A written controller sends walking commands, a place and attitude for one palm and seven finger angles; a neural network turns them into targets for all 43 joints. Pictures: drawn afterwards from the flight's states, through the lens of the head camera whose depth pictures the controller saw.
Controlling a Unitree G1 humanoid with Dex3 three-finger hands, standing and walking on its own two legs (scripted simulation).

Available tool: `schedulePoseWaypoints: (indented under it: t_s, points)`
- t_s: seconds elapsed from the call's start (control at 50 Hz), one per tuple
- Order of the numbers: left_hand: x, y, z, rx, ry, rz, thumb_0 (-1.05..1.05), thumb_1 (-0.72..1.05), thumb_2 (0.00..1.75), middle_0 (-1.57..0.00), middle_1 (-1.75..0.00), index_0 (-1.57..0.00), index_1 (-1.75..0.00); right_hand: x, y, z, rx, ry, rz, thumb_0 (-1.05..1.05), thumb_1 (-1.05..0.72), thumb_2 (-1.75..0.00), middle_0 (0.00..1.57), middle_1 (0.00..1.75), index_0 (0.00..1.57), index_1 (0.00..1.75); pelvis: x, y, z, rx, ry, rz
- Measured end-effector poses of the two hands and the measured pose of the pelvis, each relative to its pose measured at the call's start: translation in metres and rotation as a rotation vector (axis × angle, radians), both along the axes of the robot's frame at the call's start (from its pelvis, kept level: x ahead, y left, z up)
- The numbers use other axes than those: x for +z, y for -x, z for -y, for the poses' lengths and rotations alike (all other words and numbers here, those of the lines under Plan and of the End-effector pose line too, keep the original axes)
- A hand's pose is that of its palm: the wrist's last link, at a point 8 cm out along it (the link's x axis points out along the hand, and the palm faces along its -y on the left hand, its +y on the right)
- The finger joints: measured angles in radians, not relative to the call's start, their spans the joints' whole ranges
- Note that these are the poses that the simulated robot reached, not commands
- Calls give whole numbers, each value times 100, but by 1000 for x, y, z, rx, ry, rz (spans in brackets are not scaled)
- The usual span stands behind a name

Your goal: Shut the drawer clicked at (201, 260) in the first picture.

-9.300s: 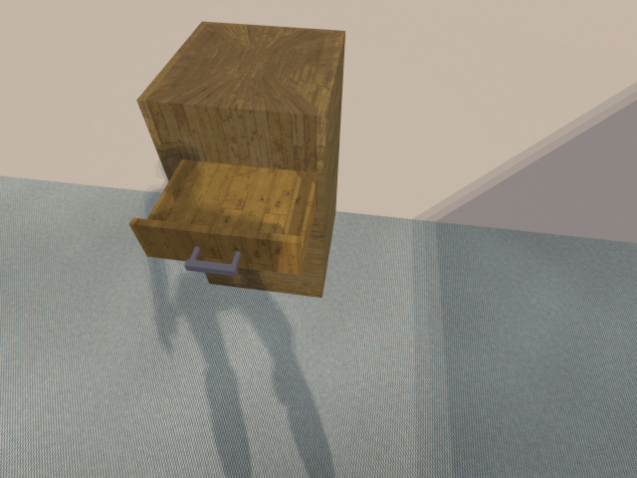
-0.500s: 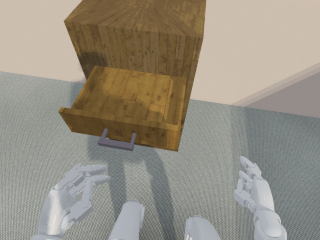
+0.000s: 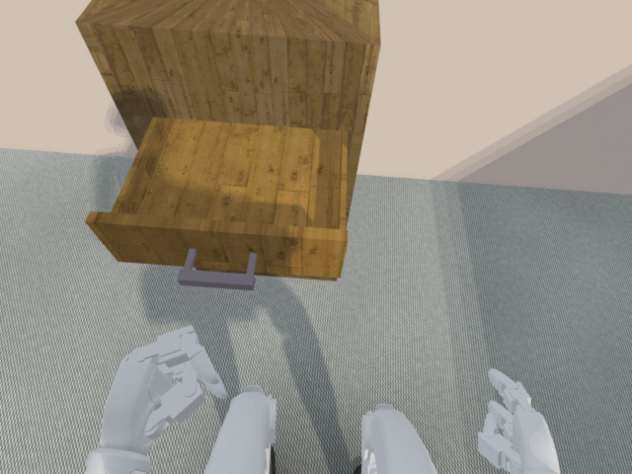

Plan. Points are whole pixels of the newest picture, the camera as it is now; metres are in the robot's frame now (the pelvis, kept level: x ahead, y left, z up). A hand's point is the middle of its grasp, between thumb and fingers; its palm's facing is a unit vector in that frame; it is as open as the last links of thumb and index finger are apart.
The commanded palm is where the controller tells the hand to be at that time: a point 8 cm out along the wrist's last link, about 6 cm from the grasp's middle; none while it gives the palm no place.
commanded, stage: raise the hand and make a fist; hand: left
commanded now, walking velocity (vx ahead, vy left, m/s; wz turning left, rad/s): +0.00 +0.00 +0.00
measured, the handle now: (219, 268) +0.41 +0.17 -0.08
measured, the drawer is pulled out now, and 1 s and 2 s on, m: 0.23 0.23 0.23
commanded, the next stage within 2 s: bring the fist close to the handle in 0.84 s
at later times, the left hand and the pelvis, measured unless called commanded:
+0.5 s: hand (209, 382) +0.22 +0.13 +0.02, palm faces -0.06 -1.00 +0.00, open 3.2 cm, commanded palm +0.20 +0.18 +0.02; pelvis +0.01 +0.00 -0.02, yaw +0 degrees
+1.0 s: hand (213, 382) +0.22 +0.13 +0.02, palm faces -0.06 -1.00 -0.02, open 3.3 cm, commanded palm +0.21 +0.18 +0.02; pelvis +0.02 -0.01 -0.02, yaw +0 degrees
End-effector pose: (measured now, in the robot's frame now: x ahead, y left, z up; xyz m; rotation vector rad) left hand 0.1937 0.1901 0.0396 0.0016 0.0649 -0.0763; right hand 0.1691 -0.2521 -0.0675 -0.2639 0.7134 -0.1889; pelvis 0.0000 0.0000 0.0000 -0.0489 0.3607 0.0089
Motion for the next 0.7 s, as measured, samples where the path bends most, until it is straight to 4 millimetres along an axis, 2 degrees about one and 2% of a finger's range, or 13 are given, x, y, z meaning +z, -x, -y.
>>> schedulePoseWaypoints:
  t_s: [0.18, 0.32, 0.42, 0.56, 0.7]
  points:
    - [-3, -7, 3, 14, 7, 16, 2, 90, 90, -127, -145, -126, -145, 7, -46, -37, 115, -41, 73, 2, -91, -89, 20, 30, 20, 30, -7, -3, -5, 9, 12, -16]
    - [-7, -7, 6, 14, 8, -7, 1, 90, 90, -136, -155, -136, -155, 4, -61, -57, 168, -80, 63, 1, -90, -89, 21, 30, 20, 30, -8, -8, -5, 12, 16, -29]
    - [-12, -10, 6, 16, 4, -10, 1, 90, 90, -138, -158, -138, -158, -5, -61, -54, 166, -81, 31, 1, -90, -89, 21, 30, 20, 30, -12, -11, -3, 11, 17, -41]
    - [-15, -14, 4, 10, -3, -15, 2, 91, 90, -140, -159, -139, -159, -17, -51, -37, 118, -65, -20, 1, -90, -89, 21, 30, 20, 30, -16, -14, 0, 6, 16, -52]
    - [-12, -12, 7, 12, -9, -23, 2, 91, 90, -140, -160, -139, -160, -19, -42, -21, 73, -54, -40, 2, -91, -89, 21, 30, 20, 30, -16, -16, 3, 3, 10, -56]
